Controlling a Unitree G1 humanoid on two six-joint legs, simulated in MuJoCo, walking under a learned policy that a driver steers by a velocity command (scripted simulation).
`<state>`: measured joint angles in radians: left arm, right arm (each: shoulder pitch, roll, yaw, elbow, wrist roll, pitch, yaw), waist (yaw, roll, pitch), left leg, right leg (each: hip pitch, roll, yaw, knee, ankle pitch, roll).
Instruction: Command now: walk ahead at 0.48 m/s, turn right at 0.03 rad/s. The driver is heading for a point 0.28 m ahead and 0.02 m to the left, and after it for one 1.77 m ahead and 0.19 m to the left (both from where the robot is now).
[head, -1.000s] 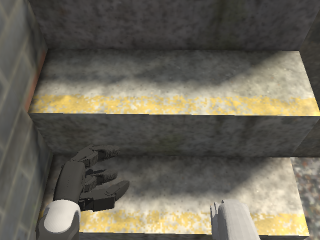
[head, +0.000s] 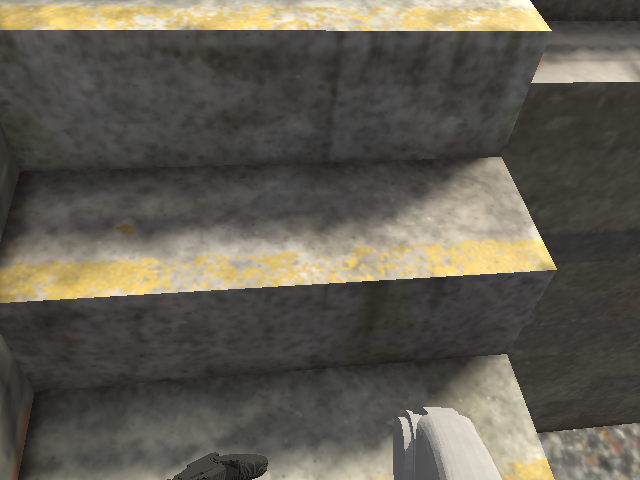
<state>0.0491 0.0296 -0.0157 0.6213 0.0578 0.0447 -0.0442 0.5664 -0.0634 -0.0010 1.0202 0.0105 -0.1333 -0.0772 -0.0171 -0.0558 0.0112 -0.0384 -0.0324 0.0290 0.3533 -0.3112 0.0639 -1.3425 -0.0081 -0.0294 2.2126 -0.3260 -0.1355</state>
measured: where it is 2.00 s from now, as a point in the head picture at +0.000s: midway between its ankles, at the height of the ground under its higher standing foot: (253, 234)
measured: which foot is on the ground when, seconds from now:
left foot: down 0.00-0.16, up 0.18-0.54, down 0.56-0.98, up 1.00-1.00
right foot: up 0.00-0.12, down 0.14-0.58, up 0.60-0.96, down 0.98-1.00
